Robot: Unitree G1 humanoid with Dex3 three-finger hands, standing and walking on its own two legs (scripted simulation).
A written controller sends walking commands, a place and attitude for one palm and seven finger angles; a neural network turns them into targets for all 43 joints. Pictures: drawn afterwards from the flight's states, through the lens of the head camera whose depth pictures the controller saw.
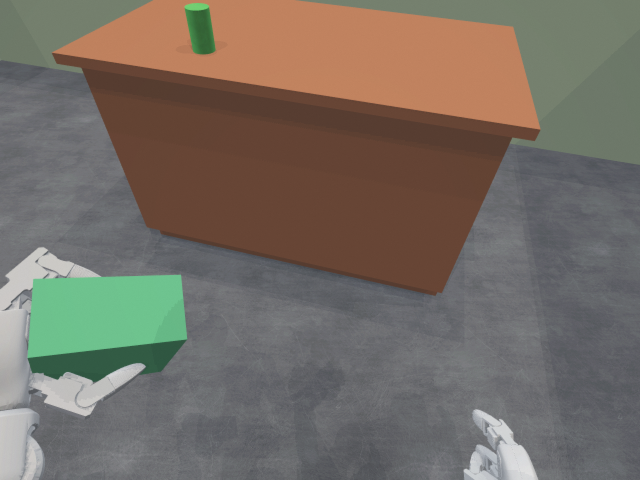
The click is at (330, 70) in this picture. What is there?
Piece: table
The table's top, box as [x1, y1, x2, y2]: [52, 0, 540, 140]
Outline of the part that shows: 52,52 56,62 61,64 531,140 535,139 540,129 513,28 510,26 297,0 153,0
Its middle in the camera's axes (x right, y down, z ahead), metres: -0.03 -0.62 +1.22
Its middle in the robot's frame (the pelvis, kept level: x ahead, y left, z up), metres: +1.32 +0.11 +0.02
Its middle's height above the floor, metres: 0.79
